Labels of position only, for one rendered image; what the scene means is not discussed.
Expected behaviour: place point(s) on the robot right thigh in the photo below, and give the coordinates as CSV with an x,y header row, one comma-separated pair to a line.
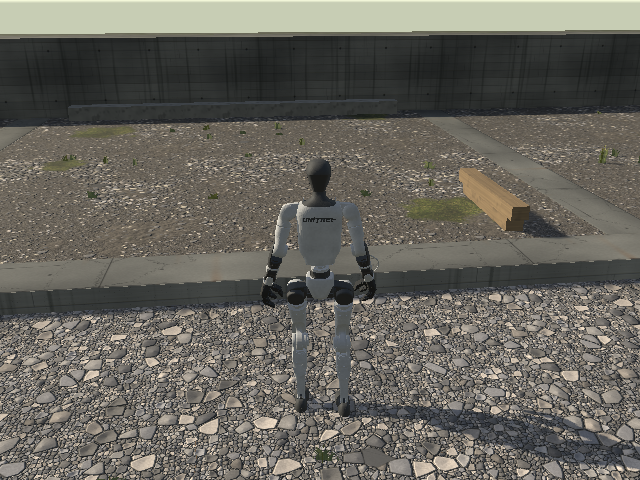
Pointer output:
x,y
343,302

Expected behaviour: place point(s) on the robot left hand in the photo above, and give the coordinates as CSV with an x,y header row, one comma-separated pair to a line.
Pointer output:
x,y
266,291

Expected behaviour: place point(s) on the left robot upper arm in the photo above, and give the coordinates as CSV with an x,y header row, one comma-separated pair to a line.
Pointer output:
x,y
287,212

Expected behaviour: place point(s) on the right robot forearm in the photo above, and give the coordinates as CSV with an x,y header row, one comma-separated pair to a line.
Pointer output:
x,y
365,266

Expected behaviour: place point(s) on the left robot forearm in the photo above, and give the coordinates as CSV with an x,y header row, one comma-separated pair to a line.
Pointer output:
x,y
272,268

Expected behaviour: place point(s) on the left robot shin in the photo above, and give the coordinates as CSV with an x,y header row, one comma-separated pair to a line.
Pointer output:
x,y
299,359

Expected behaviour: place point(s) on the right robot upper arm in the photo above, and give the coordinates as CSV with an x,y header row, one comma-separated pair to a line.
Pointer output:
x,y
350,211

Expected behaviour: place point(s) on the robot right hand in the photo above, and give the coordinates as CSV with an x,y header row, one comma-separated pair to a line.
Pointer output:
x,y
371,286

